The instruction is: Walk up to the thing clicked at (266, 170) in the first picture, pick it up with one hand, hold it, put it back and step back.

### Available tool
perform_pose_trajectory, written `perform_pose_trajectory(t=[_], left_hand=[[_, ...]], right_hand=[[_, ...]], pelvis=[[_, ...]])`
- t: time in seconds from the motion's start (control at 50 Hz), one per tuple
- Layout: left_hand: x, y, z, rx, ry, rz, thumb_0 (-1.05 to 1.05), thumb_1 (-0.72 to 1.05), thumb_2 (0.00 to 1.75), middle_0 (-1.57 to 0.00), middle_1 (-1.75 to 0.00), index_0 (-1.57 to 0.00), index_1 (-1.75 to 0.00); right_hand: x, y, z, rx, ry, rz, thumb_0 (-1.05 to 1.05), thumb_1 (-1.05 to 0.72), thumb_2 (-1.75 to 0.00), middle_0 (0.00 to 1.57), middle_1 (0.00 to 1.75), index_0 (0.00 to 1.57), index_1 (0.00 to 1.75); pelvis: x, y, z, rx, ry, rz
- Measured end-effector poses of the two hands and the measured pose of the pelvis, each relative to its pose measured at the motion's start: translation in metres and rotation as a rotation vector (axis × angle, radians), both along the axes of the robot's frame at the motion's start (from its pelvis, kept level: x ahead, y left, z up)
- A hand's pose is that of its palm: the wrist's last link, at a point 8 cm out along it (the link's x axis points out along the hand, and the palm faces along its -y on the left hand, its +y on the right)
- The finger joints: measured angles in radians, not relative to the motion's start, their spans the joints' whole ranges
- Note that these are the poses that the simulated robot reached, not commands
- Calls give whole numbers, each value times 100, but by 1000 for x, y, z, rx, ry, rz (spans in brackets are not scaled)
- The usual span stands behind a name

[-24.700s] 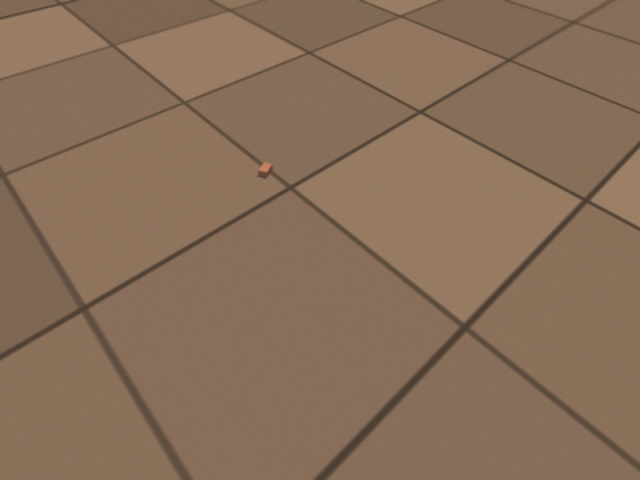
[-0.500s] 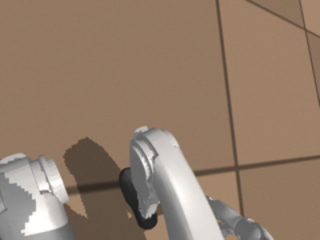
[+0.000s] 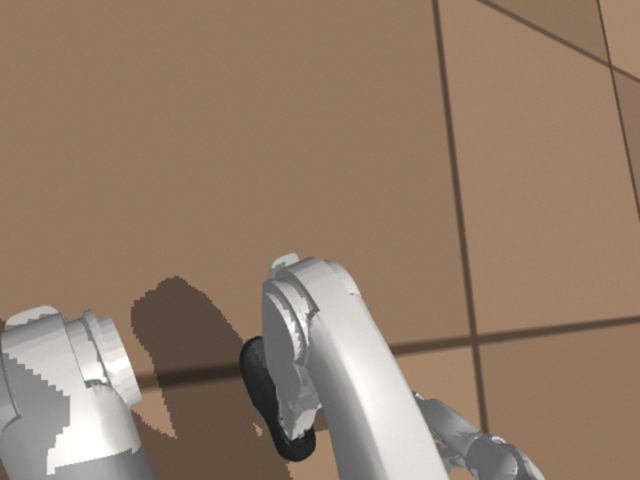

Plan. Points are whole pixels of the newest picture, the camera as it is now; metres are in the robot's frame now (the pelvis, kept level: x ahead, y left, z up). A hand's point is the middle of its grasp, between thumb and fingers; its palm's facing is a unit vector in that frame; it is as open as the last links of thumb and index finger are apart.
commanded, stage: close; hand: left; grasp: from above
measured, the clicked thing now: out of the picture +0.40 +0.38 -0.28
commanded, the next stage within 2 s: settle in 0.28 s
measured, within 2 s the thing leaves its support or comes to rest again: leaves its support in 0.68 s
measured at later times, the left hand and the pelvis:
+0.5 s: hand out of the picture +0.38 +0.37 -0.25, palm faces -0.38 -0.23 -0.89, open 6.1 cm; pelvis +0.00 +0.00 +0.00, yaw +0 degrees
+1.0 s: hand out of the picture +0.37 +0.38 -0.17, palm faces -0.37 -0.18 -0.91, open 5.2 cm; pelvis +0.00 +0.00 +0.01, yaw +3 degrees
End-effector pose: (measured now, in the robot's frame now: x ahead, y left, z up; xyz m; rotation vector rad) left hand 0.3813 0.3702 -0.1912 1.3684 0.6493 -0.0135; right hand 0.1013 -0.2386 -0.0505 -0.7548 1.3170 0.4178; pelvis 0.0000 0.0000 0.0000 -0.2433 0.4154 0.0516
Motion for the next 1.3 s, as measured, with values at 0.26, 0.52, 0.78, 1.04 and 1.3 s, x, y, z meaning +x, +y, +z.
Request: perform_pose_trajectory(t=[0.26,0.52,0.78,1.04,1.3], left_hand=[[0,1,2,-2,10,2,2,48,5,-91,-22,-98,-19],[2,1,3,-2,10,1,0,51,4,-101,-12,-114,-15],[-3,9,24,15,-23,4,-3,54,0,-101,-11,-124,-15],[-5,10,82,48,4,-7,-3,53,0,-102,-10,-126,-14],[-9,6,114,45,19,-28,-5,52,1,-105,-6,-127,-12]], right_hand=[[1,-1,-3,4,-1,-6,0,-90,-90,20,29,20,30],[1,-2,-1,-7,-1,-9,0,-91,-90,20,29,20,30],[3,-7,-5,7,-26,-77,0,-91,-90,20,29,20,30],[20,-11,-12,73,-88,-191,0,-91,-90,20,29,20,30],[21,-17,-19,65,-91,-252,0,-91,-90,20,29,20,30]], pelvis=[[0,-1,0,6,3,-1],[1,-1,1,5,4,0],[3,-2,1,15,35,12],[2,-4,15,48,95,40],[-3,-10,25,83,107,64]])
